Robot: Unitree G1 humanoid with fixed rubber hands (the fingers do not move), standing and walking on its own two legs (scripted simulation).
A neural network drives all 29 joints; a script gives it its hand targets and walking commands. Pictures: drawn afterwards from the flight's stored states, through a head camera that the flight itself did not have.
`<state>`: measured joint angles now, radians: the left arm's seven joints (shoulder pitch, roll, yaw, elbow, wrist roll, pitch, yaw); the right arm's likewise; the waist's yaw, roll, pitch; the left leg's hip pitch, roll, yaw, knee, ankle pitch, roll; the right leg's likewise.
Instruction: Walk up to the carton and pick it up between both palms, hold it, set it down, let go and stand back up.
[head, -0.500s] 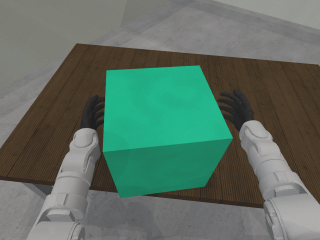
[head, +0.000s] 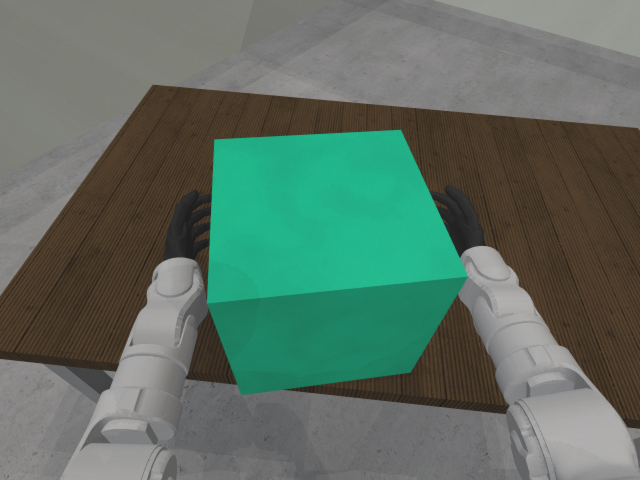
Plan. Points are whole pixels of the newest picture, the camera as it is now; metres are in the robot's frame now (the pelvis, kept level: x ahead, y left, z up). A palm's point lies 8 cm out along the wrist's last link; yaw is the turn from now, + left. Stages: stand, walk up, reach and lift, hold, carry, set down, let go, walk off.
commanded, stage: reach and lift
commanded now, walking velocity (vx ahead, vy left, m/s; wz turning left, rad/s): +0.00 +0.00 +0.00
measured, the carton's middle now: (319, 264) +0.41 +0.02 +0.04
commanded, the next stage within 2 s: none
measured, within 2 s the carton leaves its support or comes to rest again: leaves its support in 1.12 s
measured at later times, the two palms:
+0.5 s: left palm (184, 254) +0.38 +0.19 +0.08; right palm (449, 247) +0.42 -0.15 +0.07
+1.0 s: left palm (185, 254) +0.38 +0.19 +0.08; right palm (448, 244) +0.42 -0.15 +0.08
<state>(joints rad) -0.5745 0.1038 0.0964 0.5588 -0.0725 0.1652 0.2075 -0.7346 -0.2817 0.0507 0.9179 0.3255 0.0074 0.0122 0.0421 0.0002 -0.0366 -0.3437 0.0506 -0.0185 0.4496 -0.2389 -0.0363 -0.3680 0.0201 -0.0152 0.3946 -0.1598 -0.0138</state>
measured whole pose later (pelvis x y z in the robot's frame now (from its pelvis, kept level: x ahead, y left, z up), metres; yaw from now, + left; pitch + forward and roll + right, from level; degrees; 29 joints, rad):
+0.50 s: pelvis +0.00 +0.00 +0.00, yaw +0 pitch +8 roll -1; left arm -0.57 0.09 0.10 0.56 -0.05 0.16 0.23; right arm -0.73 -0.23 0.05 0.92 0.29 0.01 -0.01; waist 0.04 0.00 -0.04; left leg -0.35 0.05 -0.02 0.45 -0.24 -0.04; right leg -0.37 0.02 -0.02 0.38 -0.15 -0.01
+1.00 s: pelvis +0.00 +0.00 +0.00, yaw +0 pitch +8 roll -1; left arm -0.57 0.06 0.12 0.56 0.02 0.16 0.25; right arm -0.73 -0.23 0.05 0.90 0.24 0.01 -0.02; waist 0.04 0.00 -0.05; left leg -0.35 0.05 -0.02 0.45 -0.24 -0.04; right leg -0.37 0.02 -0.02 0.38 -0.15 -0.01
